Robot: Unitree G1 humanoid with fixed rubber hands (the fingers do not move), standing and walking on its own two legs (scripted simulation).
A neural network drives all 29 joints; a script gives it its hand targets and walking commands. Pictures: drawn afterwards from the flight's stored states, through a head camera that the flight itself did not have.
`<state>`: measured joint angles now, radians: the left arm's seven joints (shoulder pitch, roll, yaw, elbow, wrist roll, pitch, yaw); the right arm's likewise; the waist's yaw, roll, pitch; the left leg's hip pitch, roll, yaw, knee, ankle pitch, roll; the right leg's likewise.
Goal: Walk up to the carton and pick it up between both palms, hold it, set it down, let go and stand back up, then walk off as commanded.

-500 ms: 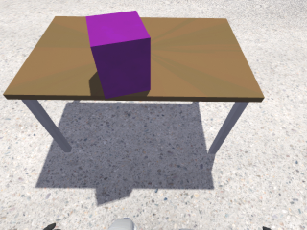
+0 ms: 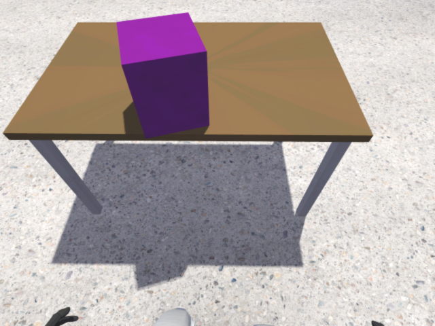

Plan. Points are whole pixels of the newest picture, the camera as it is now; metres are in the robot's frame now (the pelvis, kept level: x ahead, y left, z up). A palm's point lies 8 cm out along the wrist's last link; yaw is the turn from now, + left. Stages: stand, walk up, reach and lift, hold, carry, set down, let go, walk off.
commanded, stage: walk up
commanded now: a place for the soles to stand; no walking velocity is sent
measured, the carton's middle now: (166, 77) +0.75 +0.15 +0.00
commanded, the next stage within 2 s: none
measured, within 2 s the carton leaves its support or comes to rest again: neither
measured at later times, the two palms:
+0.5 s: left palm out of the picture +0.10 +0.34 -0.11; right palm out of the picture +0.07 -0.27 -0.09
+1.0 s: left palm out of the picture +0.11 +0.34 -0.10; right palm out of the picture +0.09 -0.27 -0.10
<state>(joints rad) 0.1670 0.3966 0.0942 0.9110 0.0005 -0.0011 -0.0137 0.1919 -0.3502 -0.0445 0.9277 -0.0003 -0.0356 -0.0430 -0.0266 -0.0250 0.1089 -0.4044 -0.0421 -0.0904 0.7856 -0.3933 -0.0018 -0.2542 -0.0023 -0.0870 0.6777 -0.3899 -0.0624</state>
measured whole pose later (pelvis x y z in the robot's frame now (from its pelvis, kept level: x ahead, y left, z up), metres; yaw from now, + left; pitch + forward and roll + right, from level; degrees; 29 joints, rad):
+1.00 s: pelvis +0.00 +0.03 +0.00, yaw +1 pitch -1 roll +0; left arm 0.14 0.38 0.06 0.93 0.00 -0.02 -0.01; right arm 0.17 -0.35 -0.04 0.94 0.00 -0.05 -0.04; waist -0.03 -0.01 0.05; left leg -0.33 -0.05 -0.09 0.65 -0.29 0.01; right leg -0.24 -0.02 -0.09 0.64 -0.37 -0.02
